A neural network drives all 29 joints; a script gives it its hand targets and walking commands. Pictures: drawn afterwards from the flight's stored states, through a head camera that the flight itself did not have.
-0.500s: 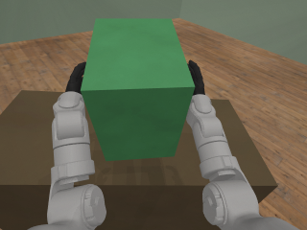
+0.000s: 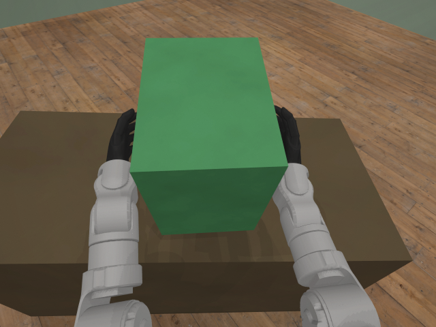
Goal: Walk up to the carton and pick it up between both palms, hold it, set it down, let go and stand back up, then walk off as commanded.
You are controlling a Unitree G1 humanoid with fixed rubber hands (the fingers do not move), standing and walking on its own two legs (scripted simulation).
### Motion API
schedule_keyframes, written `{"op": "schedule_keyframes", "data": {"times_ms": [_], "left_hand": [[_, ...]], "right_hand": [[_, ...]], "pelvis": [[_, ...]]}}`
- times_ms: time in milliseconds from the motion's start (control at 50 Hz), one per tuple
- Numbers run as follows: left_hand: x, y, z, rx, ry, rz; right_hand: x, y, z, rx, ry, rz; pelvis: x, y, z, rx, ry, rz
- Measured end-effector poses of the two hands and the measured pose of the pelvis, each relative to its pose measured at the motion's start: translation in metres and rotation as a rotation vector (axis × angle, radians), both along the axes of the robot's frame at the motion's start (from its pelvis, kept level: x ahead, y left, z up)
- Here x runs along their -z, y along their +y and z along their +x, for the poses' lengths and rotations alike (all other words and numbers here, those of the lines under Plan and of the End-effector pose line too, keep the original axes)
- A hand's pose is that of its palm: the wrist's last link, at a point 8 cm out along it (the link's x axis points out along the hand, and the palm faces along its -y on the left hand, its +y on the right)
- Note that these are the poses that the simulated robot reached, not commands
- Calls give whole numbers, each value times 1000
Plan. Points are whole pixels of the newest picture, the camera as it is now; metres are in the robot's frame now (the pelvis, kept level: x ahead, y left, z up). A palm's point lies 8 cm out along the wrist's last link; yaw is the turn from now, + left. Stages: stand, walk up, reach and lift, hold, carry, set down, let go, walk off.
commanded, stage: set down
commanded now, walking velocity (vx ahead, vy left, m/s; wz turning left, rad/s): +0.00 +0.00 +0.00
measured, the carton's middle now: (205, 144) +0.42 +0.01 +0.10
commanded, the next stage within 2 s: none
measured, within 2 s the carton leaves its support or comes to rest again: neither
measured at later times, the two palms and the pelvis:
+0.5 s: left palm (124, 166) +0.35 +0.15 +0.12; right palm (291, 167) +0.34 -0.14 +0.12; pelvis -0.04 +0.02 +0.00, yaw +0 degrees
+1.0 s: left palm (120, 182) +0.37 +0.18 +0.04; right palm (263, 156) +0.41 -0.11 +0.08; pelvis +0.01 -0.01 +0.00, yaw +1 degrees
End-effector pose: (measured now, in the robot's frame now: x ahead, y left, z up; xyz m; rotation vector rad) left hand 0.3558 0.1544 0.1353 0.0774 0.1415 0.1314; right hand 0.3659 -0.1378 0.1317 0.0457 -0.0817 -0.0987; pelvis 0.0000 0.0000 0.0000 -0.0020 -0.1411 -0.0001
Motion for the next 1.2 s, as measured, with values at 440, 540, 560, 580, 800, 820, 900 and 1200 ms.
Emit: {"op": "schedule_keyframes", "data": {"times_ms": [440,540,560,580,800,820,900,1200], "left_hand": [[30,11,-19,18,82,-10],[8,-11,-6,45,60,23],[6,-13,-4,42,64,18],[6,-13,-3,36,69,9],[75,27,-11,-111,182,-153],[81,29,-11,-117,184,-152],[96,34,-5,-125,173,-111],[77,3,31,-17,133,-22]], "right_hand": [[14,11,-24,16,81,-97],[8,-11,-21,50,63,-56],[7,-13,-19,46,66,-55],[6,-13,-17,39,72,-56],[17,35,27,-125,189,-159],[20,39,31,-136,191,-166],[31,45,41,-154,179,-173],[80,4,28,6,153,-62]], "pelvis": [[2,13,-33,-14,53,-14],[2,17,-37,26,51,-4],[2,17,-37,34,47,-2],[1,16,-37,42,44,1],[0,-12,-12,2,85,6],[0,-14,-9,-5,94,5],[1,-15,2,-20,132,-4],[0,16,13,16,195,-8]]}}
